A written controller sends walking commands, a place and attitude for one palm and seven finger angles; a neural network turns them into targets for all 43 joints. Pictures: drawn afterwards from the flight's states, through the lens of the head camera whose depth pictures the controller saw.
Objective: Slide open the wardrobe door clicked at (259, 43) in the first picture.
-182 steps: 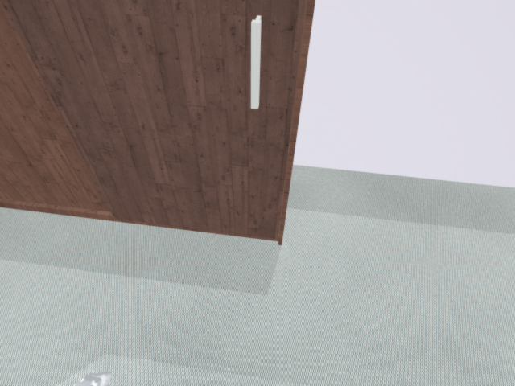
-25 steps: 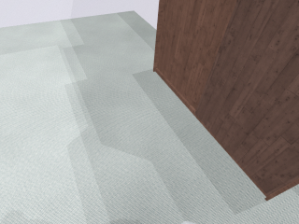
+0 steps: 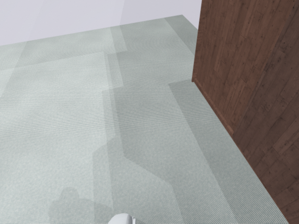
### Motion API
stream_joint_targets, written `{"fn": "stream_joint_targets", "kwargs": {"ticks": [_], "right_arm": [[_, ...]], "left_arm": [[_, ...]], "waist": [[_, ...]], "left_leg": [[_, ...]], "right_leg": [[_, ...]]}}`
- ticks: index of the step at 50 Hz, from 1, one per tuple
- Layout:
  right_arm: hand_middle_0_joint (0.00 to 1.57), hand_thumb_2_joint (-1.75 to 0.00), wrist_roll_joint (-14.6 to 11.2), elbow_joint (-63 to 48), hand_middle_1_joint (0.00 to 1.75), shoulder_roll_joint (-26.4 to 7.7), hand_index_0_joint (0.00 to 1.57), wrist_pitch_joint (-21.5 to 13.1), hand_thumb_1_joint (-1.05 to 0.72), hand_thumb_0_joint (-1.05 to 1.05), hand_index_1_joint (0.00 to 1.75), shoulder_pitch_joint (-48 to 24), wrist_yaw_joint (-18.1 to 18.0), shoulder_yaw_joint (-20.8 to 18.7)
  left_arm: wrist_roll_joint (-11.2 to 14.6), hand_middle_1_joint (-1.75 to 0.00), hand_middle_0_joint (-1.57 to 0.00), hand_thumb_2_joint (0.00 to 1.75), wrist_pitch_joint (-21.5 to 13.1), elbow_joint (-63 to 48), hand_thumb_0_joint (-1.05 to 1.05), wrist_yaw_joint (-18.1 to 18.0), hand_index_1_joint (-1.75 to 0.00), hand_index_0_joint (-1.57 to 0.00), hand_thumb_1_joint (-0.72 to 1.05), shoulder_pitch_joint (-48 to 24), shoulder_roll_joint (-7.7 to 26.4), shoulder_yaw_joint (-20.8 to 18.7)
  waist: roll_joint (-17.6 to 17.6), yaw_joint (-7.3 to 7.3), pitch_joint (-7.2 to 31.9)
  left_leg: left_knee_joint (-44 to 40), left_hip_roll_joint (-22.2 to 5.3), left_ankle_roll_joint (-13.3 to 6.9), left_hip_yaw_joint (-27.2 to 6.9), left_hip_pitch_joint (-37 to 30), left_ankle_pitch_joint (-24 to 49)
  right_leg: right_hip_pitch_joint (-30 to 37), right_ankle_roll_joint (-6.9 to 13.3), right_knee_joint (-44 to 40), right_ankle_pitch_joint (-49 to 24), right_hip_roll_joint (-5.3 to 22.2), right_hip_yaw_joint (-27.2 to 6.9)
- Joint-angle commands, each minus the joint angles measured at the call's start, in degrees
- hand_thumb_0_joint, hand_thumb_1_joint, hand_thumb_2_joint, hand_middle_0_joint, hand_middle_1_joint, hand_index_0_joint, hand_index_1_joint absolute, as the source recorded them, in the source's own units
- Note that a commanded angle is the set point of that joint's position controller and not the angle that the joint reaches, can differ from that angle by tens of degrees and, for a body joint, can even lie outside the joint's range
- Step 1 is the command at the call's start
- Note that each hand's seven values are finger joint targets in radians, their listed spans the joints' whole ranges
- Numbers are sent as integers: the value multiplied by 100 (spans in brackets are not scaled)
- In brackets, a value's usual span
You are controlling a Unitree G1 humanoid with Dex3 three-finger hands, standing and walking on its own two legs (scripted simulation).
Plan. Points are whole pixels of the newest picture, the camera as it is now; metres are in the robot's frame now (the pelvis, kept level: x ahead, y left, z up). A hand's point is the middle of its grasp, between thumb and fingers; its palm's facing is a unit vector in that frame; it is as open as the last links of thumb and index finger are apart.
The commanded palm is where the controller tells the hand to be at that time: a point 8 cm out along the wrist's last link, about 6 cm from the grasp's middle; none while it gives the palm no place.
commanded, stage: walk to a spot facing it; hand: right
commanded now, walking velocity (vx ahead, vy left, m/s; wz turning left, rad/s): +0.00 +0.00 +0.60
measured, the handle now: out of the picture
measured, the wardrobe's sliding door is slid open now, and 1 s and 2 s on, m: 0.00 0.00 0.00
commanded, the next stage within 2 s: turn to face it in 0.34 s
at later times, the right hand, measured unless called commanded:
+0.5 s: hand (189, 185) +0.29 -0.11 -0.17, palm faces -0.27 +0.93 -0.23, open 7.3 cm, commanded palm none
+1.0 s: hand (219, 197) +0.25 -0.21 -0.18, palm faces -0.06 +0.97 -0.22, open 7.4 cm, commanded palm none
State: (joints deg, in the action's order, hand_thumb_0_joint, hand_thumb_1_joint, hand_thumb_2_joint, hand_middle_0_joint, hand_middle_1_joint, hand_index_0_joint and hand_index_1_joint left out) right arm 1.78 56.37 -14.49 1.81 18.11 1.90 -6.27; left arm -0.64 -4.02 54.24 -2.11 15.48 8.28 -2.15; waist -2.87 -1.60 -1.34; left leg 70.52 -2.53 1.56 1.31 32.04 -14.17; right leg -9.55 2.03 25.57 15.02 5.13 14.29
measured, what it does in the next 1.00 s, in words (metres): walks ahead: left foot, then right foot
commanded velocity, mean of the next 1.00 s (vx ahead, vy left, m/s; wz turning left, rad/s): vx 0.00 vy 0.00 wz -0.11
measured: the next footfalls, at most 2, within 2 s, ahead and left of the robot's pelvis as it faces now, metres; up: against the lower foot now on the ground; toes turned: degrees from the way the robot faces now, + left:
left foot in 0.34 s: +0.18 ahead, +0.13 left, +0.00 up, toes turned +18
right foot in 0.74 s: +0.25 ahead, -0.09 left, +0.00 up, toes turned +7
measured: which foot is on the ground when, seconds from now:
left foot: up 0.00-0.32, down 0.34-0.76, up 0.78-1.00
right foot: down 0.00-0.34, up 0.36-0.72, down 0.74-1.00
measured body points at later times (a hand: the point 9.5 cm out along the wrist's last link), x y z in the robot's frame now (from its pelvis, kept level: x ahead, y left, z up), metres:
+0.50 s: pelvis +0.12 +0.03 -0.02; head +0.16 +0.06 +0.43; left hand +0.08 +0.27 -0.17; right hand +0.30 -0.16 -0.15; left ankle +0.14 +0.12 -0.74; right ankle +0.10 -0.12 -0.65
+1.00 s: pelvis +0.16 -0.01 +0.00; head +0.21 -0.02 +0.45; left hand +0.17 +0.24 -0.14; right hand +0.25 -0.26 -0.16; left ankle +0.11 +0.16 -0.67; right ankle +0.21 -0.09 -0.74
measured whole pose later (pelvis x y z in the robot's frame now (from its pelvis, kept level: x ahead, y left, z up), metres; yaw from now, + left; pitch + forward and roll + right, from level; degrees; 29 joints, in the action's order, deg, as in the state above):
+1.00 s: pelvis +0.16 -0.01 +0.00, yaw +6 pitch +2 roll +3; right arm 0.8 55.1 -13.3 2.9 11.8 -1.1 -4.8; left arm -1.4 1.2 55.2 -0.6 14.5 9.6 -2.6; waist -0.5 0.9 -3.2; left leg 57.2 -2.7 3.9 0.2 25.5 -24.5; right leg -17.6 2.7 26.7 10.6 -0.1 -0.8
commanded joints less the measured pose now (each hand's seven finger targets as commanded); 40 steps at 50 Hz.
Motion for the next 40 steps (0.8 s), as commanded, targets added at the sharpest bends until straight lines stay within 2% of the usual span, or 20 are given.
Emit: {"fn": "stream_joint_targets", "kwargs": {"ticks": [1,7,11,13,15,16,17,18,19,20,22,24,28,31,35,36,37,38,39,40], "right_arm": [[20,-90,10,-353,30,181,20,48,-90,0,30,83,12,-7],[20,-90,-6,-713,30,189,20,80,-90,0,30,-926,36,70],[20,-90,-21,-900,30,202,20,17,-90,0,30,-1381,9,108],[20,-90,-13,-915,30,78,20,-50,-90,0,30,-1209,-29,99],[20,-90,11,-709,30,-181,20,-180,-90,0,30,-326,-62,24],[20,-90,39,-515,30,-684,20,-288,-90,0,30,385,-115,-78],[20,-90,-48,-427,30,-1323,20,-333,-90,0,30,778,-211,-213],[20,-90,-174,-449,30,-1370,20,-267,-90,0,30,742,-316,-215],[20,-90,-171,-527,30,-1105,20,-212,-90,0,30,305,-361,-173],[20,-90,-161,-706,30,-952,20,-179,-90,0,30,-212,-371,-126],[20,-90,-131,-799,30,-659,20,-201,-90,0,30,-710,-383,5],[20,-90,-71,-784,30,-507,20,-258,-90,0,30,-926,-388,77],[20,-90,-23,-582,30,-278,20,-321,-90,0,30,-779,-374,198],[20,-90,-14,-463,30,-299,20,-320,-90,0,30,-657,-356,227],[20,-90,-68,-373,30,-416,20,-237,-90,0,30,-565,-395,160],[20,-90,-95,-380,30,-358,20,-194,-90,0,30,-514,-393,163],[20,-90,-111,-432,30,-147,20,-144,-90,0,30,-345,-381,168],[20,-90,-132,-531,30,32,20,-116,-90,0,30,-334,-366,217],[20,-90,-93,-610,30,-85,20,-107,-90,0,30,-614,-386,200],[20,-90,-63,-572,30,-121,20,-69,-90,0,30,-723,-394,150]], "left_arm": [[-13,-30,-20,90,-49,-46,0,-18,-30,-20,90,456,730,-141],[-67,-30,-20,90,68,149,0,-8,-30,-20,90,701,905,-199],[-116,-30,-20,90,170,238,0,15,-30,-20,90,862,1011,-268],[-102,-30,-20,90,211,212,0,36,-30,-20,90,851,1134,-328],[-53,-30,-20,90,235,67,0,75,-30,-20,90,668,1269,-362],[28,-30,-20,90,265,-63,0,144,-30,-20,90,673,1173,-340],[49,-30,-20,90,271,-352,0,160,-30,-20,90,636,755,-259],[51,-30,-20,90,336,-469,0,51,-30,-20,90,352,880,-251],[59,-30,-20,90,384,-461,0,51,-30,-20,90,108,798,-244],[20,-30,-20,90,418,-490,0,72,-30,-20,90,14,721,-229],[-59,-30,-20,90,526,-337,0,65,-30,-20,90,-8,702,-214],[-81,-30,-20,90,597,-95,0,71,-30,-20,90,505,548,-166],[-50,-30,-20,90,569,75,0,96,-30,-20,90,612,423,-89],[7,-30,-20,90,488,8,0,128,-30,-20,90,179,402,-45],[-15,-30,-20,90,450,15,0,159,-30,-20,90,82,529,-75],[-18,-30,-20,90,435,44,0,177,-30,-20,90,180,675,-105],[-54,-30,-20,90,407,3,0,188,-30,-20,90,256,998,-170],[-83,-30,-20,90,421,-80,0,184,-30,-20,90,310,1376,-235],[-123,-30,-20,90,439,-54,0,134,-30,-20,90,326,1343,-250],[-121,-30,-20,90,424,-27,0,87,-30,-20,90,261,1266,-240]], "waist": [[970,-1,-238],[1024,256,-364],[1110,423,-334],[1064,319,-90],[907,-166,481],[-77,-497,1125],[-1355,-495,1630],[-906,-487,1779],[-461,-357,1274],[-320,-179,974],[20,118,489],[-13,402,492],[-368,427,655],[-640,212,500],[-436,207,154],[57,226,147],[1189,205,113],[2184,198,-77],[1986,339,-185],[1971,305,-258]], "left_leg": [[44,-204,124,-29,586,419],[-1442,-305,143,287,712,319],[-2484,-118,-21,578,256,-143],[-2902,85,-160,711,-260,-355],[-3797,296,-314,772,-1714,231],[-4222,-481,-654,-214,-3417,2045],[-4259,-2136,-1553,-2856,-4530,5257],[-4356,-2281,-1851,-2685,-4341,5573],[-4493,-1968,-1770,-2155,-3799,4395],[-4646,-1706,-1595,-2044,-3375,3412],[-4969,-1320,-1266,-1502,-2155,2938],[-5060,-1061,-1131,-944,-1746,2834],[-5101,-833,-1060,-544,-1776,2349],[-5072,-897,-1048,-427,-1996,1990],[-4599,-1098,-759,-283,-1764,1630],[-4213,-1005,-542,-118,-1516,1216],[-3506,-523,-224,296,-1068,187],[-2617,-55,81,595,-732,-1235],[-1641,35,75,276,-624,-1976],[-1124,-83,58,-23,-433,-1768]], "right_leg": [[114,-78,-976,-2886,1358,-451],[745,397,-716,-3188,1511,-189],[1010,416,-318,-3686,1613,41],[1144,335,276,-4614,1712,139],[769,13,1737,-4767,1560,391],[-491,-313,3346,-3078,1241,496],[-2352,-766,5146,2015,-6,153],[-2423,-646,5526,2250,100,-985],[-2474,-598,5408,1759,361,-1174],[-2552,-625,5225,1410,421,-1275],[-2082,-653,4711,960,408,-1297],[-1761,-629,4333,696,268,-1254],[-1378,-556,3261,459,92,-1247],[-1101,-528,1983,590,-84,-1095],[-489,-494,697,-252,-134,-1005],[-145,-415,252,-857,-8,-1221],[-83,-102,-155,-1819,740,-2292],[-289,484,-673,-2691,1597,-3272],[-540,885,-1001,-2565,1713,-3667],[-646,879,-1072,-2257,1491,-3589]]}}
